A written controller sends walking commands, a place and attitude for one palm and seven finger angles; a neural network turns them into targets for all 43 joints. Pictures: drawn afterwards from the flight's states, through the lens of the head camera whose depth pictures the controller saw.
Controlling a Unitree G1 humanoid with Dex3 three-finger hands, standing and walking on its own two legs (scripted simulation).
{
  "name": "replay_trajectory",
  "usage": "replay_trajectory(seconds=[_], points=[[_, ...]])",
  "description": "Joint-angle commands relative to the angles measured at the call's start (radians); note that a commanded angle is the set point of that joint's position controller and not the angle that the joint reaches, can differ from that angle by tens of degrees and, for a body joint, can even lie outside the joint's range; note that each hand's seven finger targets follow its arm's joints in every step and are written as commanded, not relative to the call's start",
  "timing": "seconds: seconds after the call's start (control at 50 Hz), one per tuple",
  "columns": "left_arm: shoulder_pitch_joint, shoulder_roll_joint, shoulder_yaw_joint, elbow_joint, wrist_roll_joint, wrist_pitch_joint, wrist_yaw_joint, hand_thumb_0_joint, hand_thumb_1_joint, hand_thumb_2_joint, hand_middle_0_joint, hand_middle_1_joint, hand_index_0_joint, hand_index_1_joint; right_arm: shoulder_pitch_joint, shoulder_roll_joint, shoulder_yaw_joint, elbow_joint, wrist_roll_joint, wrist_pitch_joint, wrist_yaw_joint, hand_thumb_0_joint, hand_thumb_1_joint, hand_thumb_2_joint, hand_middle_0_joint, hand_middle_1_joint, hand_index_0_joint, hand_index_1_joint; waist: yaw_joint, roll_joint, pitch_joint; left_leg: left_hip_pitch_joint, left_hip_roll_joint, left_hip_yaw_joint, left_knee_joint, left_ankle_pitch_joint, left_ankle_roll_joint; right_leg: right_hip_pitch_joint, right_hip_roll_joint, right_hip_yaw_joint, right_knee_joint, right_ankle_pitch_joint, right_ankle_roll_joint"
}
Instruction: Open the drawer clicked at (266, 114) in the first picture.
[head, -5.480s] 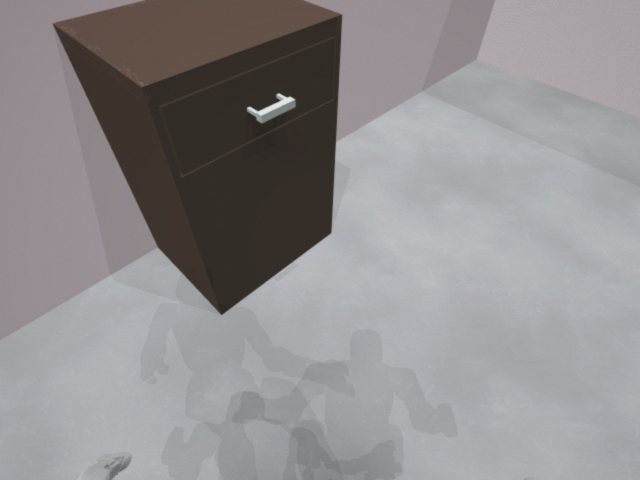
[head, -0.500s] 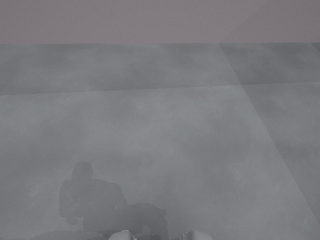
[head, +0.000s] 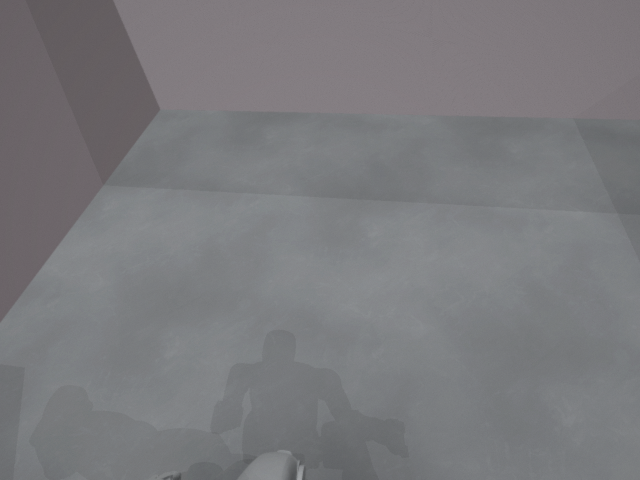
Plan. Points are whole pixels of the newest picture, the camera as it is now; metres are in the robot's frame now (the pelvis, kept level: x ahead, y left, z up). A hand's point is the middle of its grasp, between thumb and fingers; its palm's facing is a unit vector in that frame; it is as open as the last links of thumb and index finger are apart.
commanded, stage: turn to face it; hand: left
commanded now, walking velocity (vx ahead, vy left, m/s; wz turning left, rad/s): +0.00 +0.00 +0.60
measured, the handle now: out of the picture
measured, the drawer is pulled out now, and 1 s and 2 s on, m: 0.00 0.00 0.00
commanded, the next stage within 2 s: none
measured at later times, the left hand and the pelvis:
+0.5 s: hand out of the picture -0.04 +0.27 -0.17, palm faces +0.35 -0.90 -0.26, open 7.4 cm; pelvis -0.02 +0.04 +0.00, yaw +18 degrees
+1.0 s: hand out of the picture -0.05 +0.20 -0.14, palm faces +0.56 -0.78 -0.29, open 7.4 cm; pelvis -0.02 -0.01 +0.00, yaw +37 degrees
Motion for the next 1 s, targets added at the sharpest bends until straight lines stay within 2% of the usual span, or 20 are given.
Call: replay_trajectory(seconds=[0.0,0.08,0.18,0.22,0.26,0.28,0.3,0.32,0.34,0.36,0.4,0.44,0.62,0.7,0.72,0.74,0.76,0.78,0.84,0.98], points=[[-0.012,0.174,0.043,-0.069,0.000,-0.040,0.015,0.000,0.900,0.900,-0.200,-0.300,-0.200,-0.300,-0.008,-0.046,-0.010,-0.066,0.007,-0.020,0.004,0.000,-0.900,-0.900,0.200,0.300,0.200,0.300,0.006,-0.217,0.002,-0.076,0.067,0.026,0.092,0.028,-0.038,0.086,-0.231,0.084,-0.198,0.375,-0.055],[0.086,0.217,0.052,-0.035,0.005,-0.034,0.014,0.000,0.900,0.900,-0.200,-0.300,-0.200,-0.300,-0.100,-0.042,0.005,-0.092,0.009,-0.016,0.002,0.000,-0.900,-0.900,0.200,0.300,0.200,0.300,0.059,-0.218,-0.035,-0.042,0.081,0.067,-0.047,-0.034,-0.049,0.176,-0.275,0.065,-0.163,0.481,-0.087],[0.105,0.252,0.065,-0.021,0.012,-0.023,0.010,0.000,0.900,0.900,-0.200,-0.300,-0.200,-0.300,-0.142,-0.030,0.024,-0.108,0.017,-0.030,0.003,0.000,-0.900,-0.900,0.200,0.300,0.200,0.300,0.085,-0.277,-0.063,0.089,0.078,0.133,-0.297,-0.081,-0.026,0.180,-0.306,0.025,-0.106,0.569,-0.094],[0.096,0.264,0.071,-0.013,0.012,-0.019,0.008,0.000,0.900,0.900,-0.200,-0.300,-0.200,-0.300,-0.116,-0.032,0.027,-0.104,0.020,-0.039,0.000,0.000,-0.900,-0.900,0.200,0.300,0.200,0.300,0.077,-0.295,-0.090,0.162,0.068,0.155,-0.418,-0.066,-0.011,0.187,-0.315,0.000,-0.053,0.599,-0.079],[0.076,0.261,0.074,-0.013,0.000,-0.014,0.004,0.000,0.900,0.900,-0.200,-0.300,-0.200,-0.300,-0.037,-0.063,0.019,-0.087,0.016,-0.050,-0.003,0.000,-0.900,-0.900,0.200,0.300,0.200,0.300,0.032,-0.244,-0.134,0.332,0.061,0.164,-0.627,0.122,0.005,0.124,-0.286,-0.066,0.067,0.538,-0.020],[0.076,0.239,0.070,-0.024,-0.009,-0.011,0.000,0.000,0.900,0.900,-0.200,-0.300,-0.200,-0.300,0.031,-0.128,0.003,-0.071,0.013,-0.060,-0.005,0.000,-0.900,-0.900,0.200,0.300,0.200,0.300,-0.009,-0.098,-0.189,0.532,0.130,0.066,-0.712,0.324,0.040,-0.023,-0.245,-0.097,0.238,0.399,0.033],[0.032,0.170,0.054,-0.070,-0.014,-0.010,-0.008,0.000,0.900,0.900,-0.200,-0.300,-0.200,-0.300,0.095,-0.243,-0.027,-0.065,0.012,-0.067,-0.012,0.000,-0.900,-0.900,0.200,0.300,0.200,0.300,-0.055,0.235,-0.198,0.700,0.403,-0.282,-0.721,0.731,0.153,-0.343,-0.094,-0.103,0.459,-0.227,0.115],[-0.025,0.158,0.044,-0.096,-0.006,0.003,-0.002,0.000,0.900,0.900,-0.200,-0.300,-0.200,-0.300,0.152,-0.271,-0.031,-0.037,0.020,-0.057,-0.018,0.000,-0.900,-0.900,0.200,0.300,0.200,0.300,-0.072,0.216,-0.205,0.665,0.481,-0.313,-0.703,0.922,0.249,-0.395,-0.074,0.005,0.576,-0.367,0.116],[-0.047,0.162,0.047,-0.097,-0.003,0.009,-0.002,0.000,0.900,0.900,-0.200,-0.300,-0.200,-0.300,0.132,-0.241,-0.023,-0.036,0.014,-0.057,-0.028,0.000,-0.900,-0.900,0.200,0.300,0.200,0.300,-0.061,0.138,-0.153,0.610,0.459,-0.253,-0.702,0.900,0.267,-0.407,-0.092,0.040,0.634,-0.305,0.110],[-0.051,0.156,0.052,-0.075,-0.003,0.012,0.001,0.000,0.900,0.900,-0.200,-0.300,-0.200,-0.300,0.092,-0.205,-0.014,-0.040,0.012,-0.062,-0.038,0.000,-0.900,-0.900,0.200,0.300,0.200,0.300,-0.048,0.210,-0.148,0.577,0.390,-0.226,-0.700,0.865,0.241,-0.406,-0.089,0.066,0.657,-0.248,0.116],[-0.025,0.177,0.058,-0.046,-0.006,0.011,-0.009,0.000,0.900,0.900,-0.200,-0.300,-0.200,-0.300,-0.026,-0.160,0.005,-0.075,0.012,-0.063,-0.041,0.000,-0.900,-0.900,0.200,0.300,0.200,0.300,0.001,0.152,-0.099,0.470,0.306,-0.149,-0.714,0.710,0.202,-0.358,-0.077,0.087,0.662,-0.135,0.120],[-0.007,0.171,0.058,-0.034,-0.005,0.010,-0.014,0.000,0.900,0.900,-0.200,-0.300,-0.200,-0.300,-0.044,-0.155,0.007,-0.088,0.011,-0.068,-0.039,0.000,-0.900,-0.900,0.200,0.300,0.200,0.300,0.012,0.096,-0.088,0.440,0.267,-0.136,-0.731,0.646,0.189,-0.325,-0.053,0.082,0.624,-0.095,0.124],[-0.071,0.148,0.047,-0.088,-0.012,0.006,-0.004,0.000,0.900,0.900,-0.200,-0.300,-0.200,-0.300,-0.011,-0.168,-0.007,-0.088,0.002,-0.056,-0.032,0.000,-0.900,-0.900,0.200,0.300,0.200,0.300,-0.003,0.099,-0.080,0.378,0.254,-0.302,-0.731,0.490,0.222,-0.194,0.014,0.094,0.283,-0.130,0.115],[0.027,0.166,0.051,-0.075,-0.018,-0.015,0.002,0.000,0.900,0.900,-0.200,-0.300,-0.200,-0.300,-0.048,-0.160,-0.014,-0.102,0.011,-0.051,-0.029,0.000,-0.900,-0.900,0.200,0.300,0.200,0.300,0.049,0.087,-0.125,0.282,0.192,-0.313,-0.615,0.513,0.165,0.050,0.045,0.072,-0.043,0.056,0.101],[0.071,0.203,0.059,-0.068,-0.013,-0.027,0.008,0.000,0.900,0.900,-0.200,-0.300,-0.200,-0.300,-0.042,-0.122,-0.011,-0.106,0.018,-0.053,-0.025,0.000,-0.900,-0.900,0.200,0.300,0.200,0.300,0.069,-0.013,-0.157,0.187,0.133,-0.274,-0.533,0.362,0.109,0.190,-0.034,0.138,-0.183,0.141,0.084],[0.081,0.306,0.078,-0.070,0.005,-0.037,0.017,0.000,0.900,0.900,-0.200,-0.300,-0.200,-0.300,-0.012,-0.043,0.001,-0.124,0.026,-0.055,-0.020,0.000,-0.900,-0.900,0.200,0.300,0.200,0.300,0.071,-0.331,-0.169,-0.020,-0.019,-0.080,-0.305,-0.054,0.017,0.327,-0.320,0.409,-0.254,0.253,-0.011],[0.074,0.333,0.075,-0.081,0.001,-0.029,0.018,0.000,0.900,0.900,-0.200,-0.300,-0.200,-0.300,-0.029,-0.078,-0.007,-0.139,0.015,-0.052,-0.024,0.000,-0.900,-0.900,0.200,0.300,0.200,0.300,0.074,-0.345,-0.153,-0.043,-0.021,-0.045,-0.098,-0.262,0.000,0.211,-0.452,0.475,-0.231,0.384,-0.111],[0.031,0.281,0.068,-0.090,0.000,-0.030,0.020,0.000,0.900,0.900,-0.200,-0.300,-0.200,-0.300,-0.030,-0.096,-0.015,-0.121,0.010,-0.040,-0.021,0.000,-0.900,-0.900,0.200,0.300,0.200,0.300,0.053,-0.246,-0.108,-0.023,0.016,-0.082,0.039,-0.199,0.006,0.109,-0.404,0.386,-0.237,0.307,-0.130],[-0.084,0.199,0.041,-0.110,-0.004,-0.030,0.014,0.000,0.900,0.900,-0.200,-0.300,-0.200,-0.300,0.000,-0.074,-0.011,-0.068,0.005,-0.021,-0.001,0.000,-0.900,-0.900,0.200,0.300,0.200,0.300,-0.004,-0.198,0.006,-0.031,0.060,-0.023,0.157,-0.028,-0.018,0.023,-0.259,0.176,-0.216,0.284,-0.075],[0.036,0.226,0.049,-0.061,0.005,-0.029,0.014,0.000,0.900,0.900,-0.200,-0.300,-0.200,-0.300,-0.074,-0.053,0.004,-0.077,0.010,-0.012,0.006,0.000,-0.900,-0.900,0.200,0.300,0.200,0.300,0.050,-0.244,-0.003,-0.007,0.086,0.059,-0.026,-0.033,-0.044,0.113,-0.278,0.064,-0.202,0.350,-0.087]])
